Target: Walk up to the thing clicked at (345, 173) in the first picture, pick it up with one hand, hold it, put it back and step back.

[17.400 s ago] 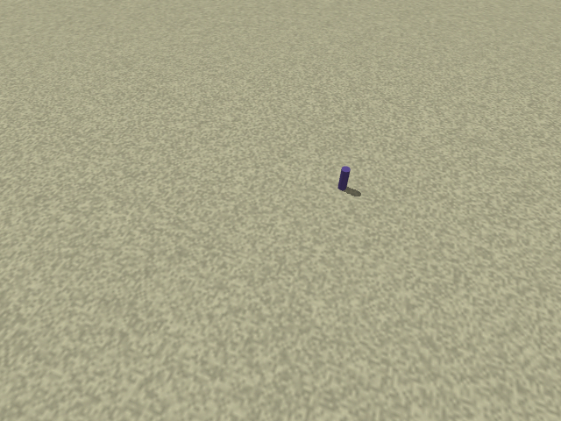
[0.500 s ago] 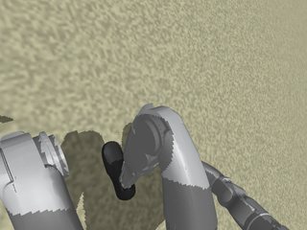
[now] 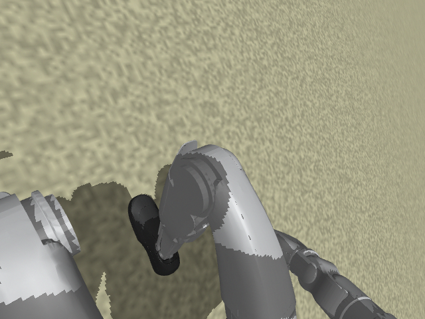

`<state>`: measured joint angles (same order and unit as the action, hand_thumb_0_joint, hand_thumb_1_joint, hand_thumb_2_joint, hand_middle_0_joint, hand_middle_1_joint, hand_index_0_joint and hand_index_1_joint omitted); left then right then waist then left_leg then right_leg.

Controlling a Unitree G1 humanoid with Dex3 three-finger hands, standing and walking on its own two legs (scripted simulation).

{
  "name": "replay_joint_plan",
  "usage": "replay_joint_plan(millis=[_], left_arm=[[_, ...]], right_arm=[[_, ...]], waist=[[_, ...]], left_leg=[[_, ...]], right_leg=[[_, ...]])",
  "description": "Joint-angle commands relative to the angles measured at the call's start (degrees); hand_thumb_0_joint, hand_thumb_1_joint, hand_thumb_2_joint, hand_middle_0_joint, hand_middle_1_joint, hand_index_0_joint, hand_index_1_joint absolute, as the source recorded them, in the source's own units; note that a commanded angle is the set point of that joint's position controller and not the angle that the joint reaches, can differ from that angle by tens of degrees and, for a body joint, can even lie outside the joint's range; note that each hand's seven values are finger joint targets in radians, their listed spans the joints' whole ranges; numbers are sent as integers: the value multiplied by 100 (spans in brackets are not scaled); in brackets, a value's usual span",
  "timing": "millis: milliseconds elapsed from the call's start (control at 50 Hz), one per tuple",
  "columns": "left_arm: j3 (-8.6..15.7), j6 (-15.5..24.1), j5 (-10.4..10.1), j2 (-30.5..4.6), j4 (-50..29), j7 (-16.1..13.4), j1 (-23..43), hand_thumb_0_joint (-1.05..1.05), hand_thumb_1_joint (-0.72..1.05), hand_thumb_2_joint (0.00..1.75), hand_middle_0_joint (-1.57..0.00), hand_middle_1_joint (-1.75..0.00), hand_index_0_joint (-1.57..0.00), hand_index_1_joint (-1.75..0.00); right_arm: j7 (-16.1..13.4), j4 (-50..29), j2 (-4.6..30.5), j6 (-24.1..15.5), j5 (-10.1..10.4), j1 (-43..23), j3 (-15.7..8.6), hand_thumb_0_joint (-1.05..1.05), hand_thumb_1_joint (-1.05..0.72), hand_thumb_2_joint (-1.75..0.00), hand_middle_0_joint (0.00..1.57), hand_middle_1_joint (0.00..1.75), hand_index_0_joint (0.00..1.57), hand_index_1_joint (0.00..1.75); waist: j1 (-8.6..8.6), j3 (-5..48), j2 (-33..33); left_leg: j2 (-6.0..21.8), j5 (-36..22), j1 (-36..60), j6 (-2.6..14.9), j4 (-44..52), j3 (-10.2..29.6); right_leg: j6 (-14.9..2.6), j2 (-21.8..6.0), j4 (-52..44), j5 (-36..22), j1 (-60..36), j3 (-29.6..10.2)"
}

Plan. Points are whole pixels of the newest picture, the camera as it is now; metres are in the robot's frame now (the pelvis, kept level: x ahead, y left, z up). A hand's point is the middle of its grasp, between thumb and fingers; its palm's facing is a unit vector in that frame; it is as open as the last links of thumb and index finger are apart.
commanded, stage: close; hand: left
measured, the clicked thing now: out of the picture +0.49 +0.32 -0.23
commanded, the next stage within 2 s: settle in 0.86 s
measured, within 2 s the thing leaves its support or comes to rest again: leaves its support in 1.32 s
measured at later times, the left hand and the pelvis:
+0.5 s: hand out of the picture +0.47 +0.31 -0.17, palm faces +0.44 -0.90 -0.01, open 9.8 cm; pelvis +0.00 +0.00 +0.00, yaw +0 degrees
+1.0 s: hand out of the picture +0.48 +0.32 -0.17, palm faces +0.45 -0.89 -0.02, open 4.4 cm; pelvis +0.00 +0.00 +0.01, yaw +0 degrees
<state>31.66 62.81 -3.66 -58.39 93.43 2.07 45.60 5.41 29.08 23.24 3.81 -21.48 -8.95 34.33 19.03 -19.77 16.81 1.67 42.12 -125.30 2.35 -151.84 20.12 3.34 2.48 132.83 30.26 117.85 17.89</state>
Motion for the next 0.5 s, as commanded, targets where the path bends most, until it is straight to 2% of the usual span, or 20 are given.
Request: replay_joint_plan(millis=[0,40,80,160,180,260,280,320,400,460,480], left_arm=[[177,483,-39,-1237,-774,-213,1096,0,-50,20,-6,-15,-7,-15],[90,475,3,-1136,-804,-228,1123,0,-40,23,-7,-11,-5,-13],[15,494,12,-1116,-844,-206,1167,0,-24,33,-22,-25,-21,-26],[-45,508,-22,-1048,-935,-159,1212,0,0,42,-32,-34,-31,-34],[-101,507,-16,-985,-918,-150,1301,0,6,45,-34,-35,-33,-36],[-119,489,-21,-947,-810,-173,1348,0,21,55,-43,-44,-42,-45],[-116,486,-49,-959,-796,-184,1344,0,24,56,-45,-45,-43,-46],[-156,473,-6,-955,-804,-203,1387,0,31,59,-49,-48,-47,-49],[-210,485,63,-904,-773,-242,1463,0,41,66,-57,-55,-55,-56],[-230,447,92,-850,-756,-286,1484,0,47,68,-62,-58,-60,-59],[-211,438,101,-930,-755,-302,1475,0,47,69,-63,-59,-61,-60]], right_arm=[[-109,9,2104,150,-66,116,-671,0,-90,-90,20,30,20,30],[-104,27,2090,133,-84,129,-685,0,-89,-90,20,30,20,30],[-97,61,2098,132,-83,96,-688,0,-88,-90,20,30,20,30],[-106,143,2117,126,-82,146,-712,0,-87,-90,20,30,20,30],[-106,139,2113,120,-73,111,-715,0,-87,-90,20,30,20,30],[-90,156,2125,125,-59,114,-719,0,-86,-89,20,30,20,30],[-86,162,2102,127,-46,72,-714,0,-86,-89,20,30,20,30],[-85,159,2086,122,-46,78,-730,0,-86,-89,20,30,20,30],[-82,177,2089,138,-54,53,-754,0,-86,-89,20,30,20,30],[-75,180,2059,144,-72,111,-748,0,-85,-89,20,30,20,30],[-74,166,2049,139,-61,66,-754,0,-85,-89,20,30,20,30]], waist=[[634,3080,-3493],[681,3067,-3574],[731,3092,-3590],[789,3307,-3533],[820,3180,-3560],[849,3140,-3459],[782,3096,-3396],[784,3118,-3412],[823,3058,-3500],[844,3211,-3463],[787,3167,-3477]], left_leg=[[371,-945,2135,-350,2123,-133],[386,-1039,2195,-356,2116,-160],[375,-1034,2171,-341,2053,-187],[389,-1170,2289,-337,2006,-156],[388,-1092,2256,-343,2067,-126],[384,-843,2199,-339,2152,-55],[359,-751,2064,-309,2109,-108],[360,-726,2071,-314,2131,-121],[367,-777,2178,-354,2195,-64],[376,-1094,2306,-357,2154,-72],[367,-1031,2230,-340,2124,-127]], right_leg=[[-268,249,-720,-653,-1709,280],[-270,254,-723,-734,-1721,255],[-271,265,-741,-751,-1698,256],[-267,277,-746,-879,-1770,264],[-277,251,-733,-805,-1681,288],[-281,255,-752,-621,-1601,328],[-287,260,-784,-566,-1595,293],[-293,262,-791,-543,-1591,278],[-304,237,-749,-557,-1455,314],[-300,233,-752,-788,-1584,290],[-307,252,-780,-733,-1556,251]])
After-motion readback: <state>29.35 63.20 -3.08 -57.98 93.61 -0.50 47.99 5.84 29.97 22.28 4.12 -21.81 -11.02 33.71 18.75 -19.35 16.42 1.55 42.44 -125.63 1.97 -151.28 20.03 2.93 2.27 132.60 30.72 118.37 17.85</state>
